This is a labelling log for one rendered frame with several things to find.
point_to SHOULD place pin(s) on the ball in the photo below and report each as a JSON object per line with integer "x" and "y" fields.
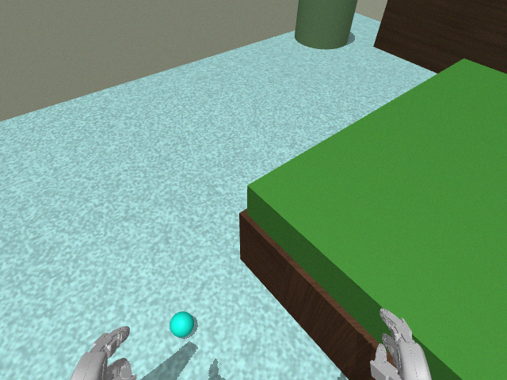
{"x": 181, "y": 324}

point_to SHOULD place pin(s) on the right robot hand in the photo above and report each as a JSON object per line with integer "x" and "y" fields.
{"x": 408, "y": 356}

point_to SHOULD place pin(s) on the left robot hand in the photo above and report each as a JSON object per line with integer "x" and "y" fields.
{"x": 93, "y": 364}

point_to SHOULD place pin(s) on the bed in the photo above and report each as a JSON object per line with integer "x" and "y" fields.
{"x": 406, "y": 210}

